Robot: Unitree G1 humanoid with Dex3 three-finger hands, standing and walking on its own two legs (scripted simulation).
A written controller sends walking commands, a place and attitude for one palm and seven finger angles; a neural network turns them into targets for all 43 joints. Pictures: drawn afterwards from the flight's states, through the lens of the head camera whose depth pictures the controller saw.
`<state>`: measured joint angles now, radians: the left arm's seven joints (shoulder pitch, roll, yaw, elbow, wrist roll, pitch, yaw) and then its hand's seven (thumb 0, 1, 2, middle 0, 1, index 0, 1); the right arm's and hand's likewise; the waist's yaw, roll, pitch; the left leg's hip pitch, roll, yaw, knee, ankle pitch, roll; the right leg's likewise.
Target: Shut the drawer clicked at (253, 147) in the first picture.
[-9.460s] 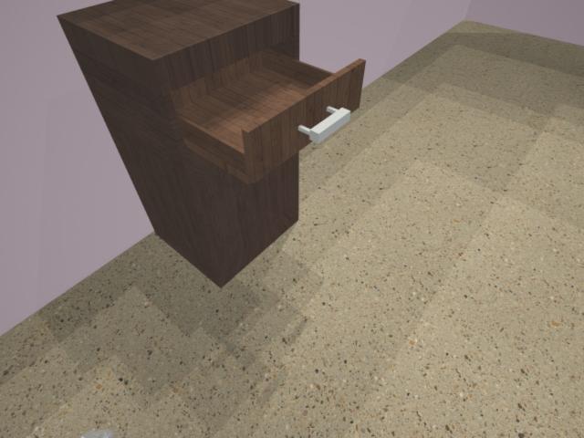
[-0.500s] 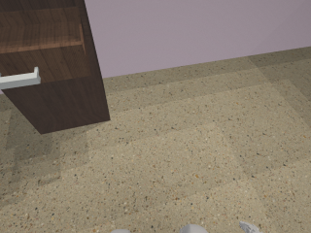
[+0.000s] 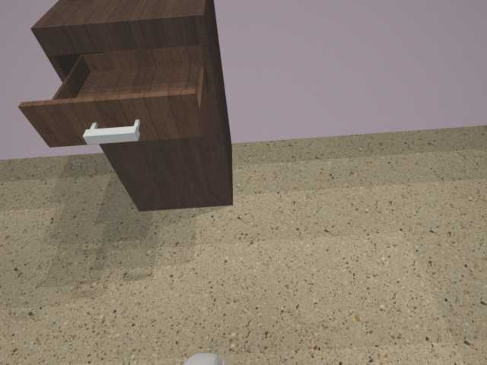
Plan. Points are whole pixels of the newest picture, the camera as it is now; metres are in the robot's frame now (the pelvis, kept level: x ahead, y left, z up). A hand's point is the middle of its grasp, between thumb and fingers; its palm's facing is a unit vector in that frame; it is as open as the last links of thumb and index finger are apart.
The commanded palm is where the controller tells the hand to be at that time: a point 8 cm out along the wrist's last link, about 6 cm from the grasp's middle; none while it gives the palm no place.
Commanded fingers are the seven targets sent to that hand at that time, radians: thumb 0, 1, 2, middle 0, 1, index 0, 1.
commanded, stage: take the last steps up to it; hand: left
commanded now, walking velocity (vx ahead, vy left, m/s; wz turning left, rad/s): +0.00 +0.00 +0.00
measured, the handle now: (114, 129) +0.65 +0.38 -0.01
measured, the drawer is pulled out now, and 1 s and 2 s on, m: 0.25 0.25 0.25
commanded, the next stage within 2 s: come to a stop and stand still in 0.98 s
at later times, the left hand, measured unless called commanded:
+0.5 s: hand out of the picture +0.05 +0.27 -0.17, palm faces +0.15 -0.97 -0.18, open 7.4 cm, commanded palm none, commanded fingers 0.00 0.90 0.90 -0.20 -0.30 -0.20 -0.30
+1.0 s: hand (136, 306) +0.26 +0.26 -0.17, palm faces +0.18 -0.96 -0.22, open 7.2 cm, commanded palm none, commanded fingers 0.00 0.90 0.90 -0.20 -0.30 -0.20 -0.30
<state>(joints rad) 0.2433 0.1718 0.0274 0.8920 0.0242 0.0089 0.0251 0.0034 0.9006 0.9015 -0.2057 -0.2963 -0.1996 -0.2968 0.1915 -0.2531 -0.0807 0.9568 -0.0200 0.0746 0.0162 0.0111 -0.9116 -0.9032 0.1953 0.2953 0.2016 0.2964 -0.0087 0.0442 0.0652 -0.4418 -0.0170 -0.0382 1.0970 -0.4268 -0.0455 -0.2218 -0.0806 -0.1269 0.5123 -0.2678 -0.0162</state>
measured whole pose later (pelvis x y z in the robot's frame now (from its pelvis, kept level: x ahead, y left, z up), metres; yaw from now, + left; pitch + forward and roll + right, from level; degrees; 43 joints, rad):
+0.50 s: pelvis +0.05 +0.08 +0.01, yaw +6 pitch -2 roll -1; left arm 0.28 0.21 0.05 1.04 0.03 0.02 -0.01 0.01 0.91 0.90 -0.20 -0.30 -0.19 -0.30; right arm 0.39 -0.13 -0.01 1.08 -0.01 -0.05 -0.02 0.01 -0.91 -0.90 0.20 0.30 0.20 0.30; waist 0.01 -0.02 0.01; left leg 0.01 -0.06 0.05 0.30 -0.27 0.09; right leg -0.55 -0.11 -0.07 1.03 -0.26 0.04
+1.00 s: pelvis +0.22 +0.07 +0.00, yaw +7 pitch -2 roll -1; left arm 0.23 0.16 0.06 1.03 0.02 -0.05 0.03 -0.02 0.95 0.90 -0.21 -0.30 -0.20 -0.30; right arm 0.34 -0.16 -0.05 1.08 -0.03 -0.02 -0.01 0.01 -0.91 -0.90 0.19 0.29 0.20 0.30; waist -0.03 0.03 0.03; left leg -0.47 0.09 0.04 1.02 -0.33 0.00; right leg -0.23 -0.02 -0.15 0.46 -0.20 -0.04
